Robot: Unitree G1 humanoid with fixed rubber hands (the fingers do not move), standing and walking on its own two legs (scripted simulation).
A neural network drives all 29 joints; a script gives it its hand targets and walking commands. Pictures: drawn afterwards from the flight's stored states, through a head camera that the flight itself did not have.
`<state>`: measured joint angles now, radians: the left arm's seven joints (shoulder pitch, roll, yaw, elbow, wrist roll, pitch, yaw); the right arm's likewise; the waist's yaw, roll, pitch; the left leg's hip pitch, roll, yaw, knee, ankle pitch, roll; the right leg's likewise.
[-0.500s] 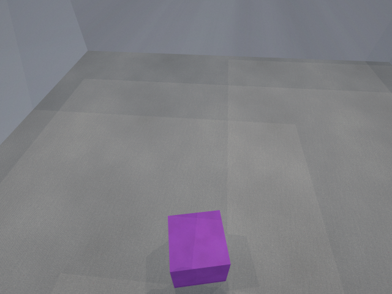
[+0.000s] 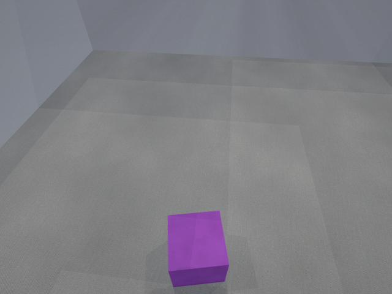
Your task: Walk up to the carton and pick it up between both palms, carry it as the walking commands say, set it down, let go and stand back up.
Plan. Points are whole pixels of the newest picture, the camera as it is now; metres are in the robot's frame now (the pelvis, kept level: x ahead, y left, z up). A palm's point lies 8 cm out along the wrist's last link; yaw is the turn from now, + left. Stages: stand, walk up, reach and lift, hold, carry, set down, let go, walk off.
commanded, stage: stand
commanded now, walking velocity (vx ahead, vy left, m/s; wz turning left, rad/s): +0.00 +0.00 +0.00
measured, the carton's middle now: (196, 248) +0.47 +0.01 -0.66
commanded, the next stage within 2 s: reach and lift in 0.04 s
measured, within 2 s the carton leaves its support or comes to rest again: neither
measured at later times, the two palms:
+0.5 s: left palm out of the picture +0.13 +0.22 -0.16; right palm out of the picture +0.14 -0.20 -0.16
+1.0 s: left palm (111, 282) +0.22 +0.23 -0.18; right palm (284, 268) +0.23 -0.21 -0.18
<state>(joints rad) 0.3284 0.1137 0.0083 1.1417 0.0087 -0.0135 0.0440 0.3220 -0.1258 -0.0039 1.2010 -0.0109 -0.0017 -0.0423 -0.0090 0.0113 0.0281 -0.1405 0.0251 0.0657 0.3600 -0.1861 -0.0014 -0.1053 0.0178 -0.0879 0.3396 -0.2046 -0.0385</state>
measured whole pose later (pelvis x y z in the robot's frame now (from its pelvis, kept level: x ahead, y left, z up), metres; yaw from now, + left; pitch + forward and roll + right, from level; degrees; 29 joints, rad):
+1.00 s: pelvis -0.09 +0.01 -0.09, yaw -2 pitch +14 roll +1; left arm -0.41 0.18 0.17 0.56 -0.05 0.58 0.03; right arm -0.48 -0.26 -0.08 0.64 0.06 0.57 0.06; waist 0.03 0.00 0.11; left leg -0.94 0.03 0.07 1.06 -0.36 0.02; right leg -0.94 -0.01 -0.05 1.08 -0.38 -0.04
